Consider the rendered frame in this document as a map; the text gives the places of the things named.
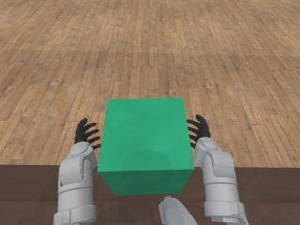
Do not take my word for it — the robot left hand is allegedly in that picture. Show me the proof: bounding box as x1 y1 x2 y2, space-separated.
74 118 101 150

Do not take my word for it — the left robot forearm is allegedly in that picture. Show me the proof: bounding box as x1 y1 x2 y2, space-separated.
53 142 98 225

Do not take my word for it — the robot right thigh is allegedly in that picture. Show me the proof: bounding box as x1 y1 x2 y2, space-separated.
158 198 198 225

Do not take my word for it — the carton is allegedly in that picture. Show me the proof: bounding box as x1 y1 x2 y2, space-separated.
97 97 195 196

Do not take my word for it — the robot right hand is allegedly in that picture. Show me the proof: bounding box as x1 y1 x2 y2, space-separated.
187 114 211 149

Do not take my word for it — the right robot forearm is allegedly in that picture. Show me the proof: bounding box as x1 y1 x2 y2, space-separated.
193 137 249 225

